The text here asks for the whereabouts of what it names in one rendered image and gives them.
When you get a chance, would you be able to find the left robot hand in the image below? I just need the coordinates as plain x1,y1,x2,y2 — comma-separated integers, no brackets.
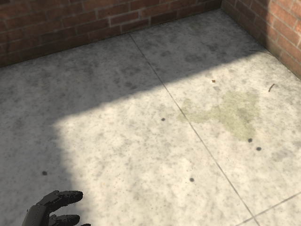
22,190,91,226

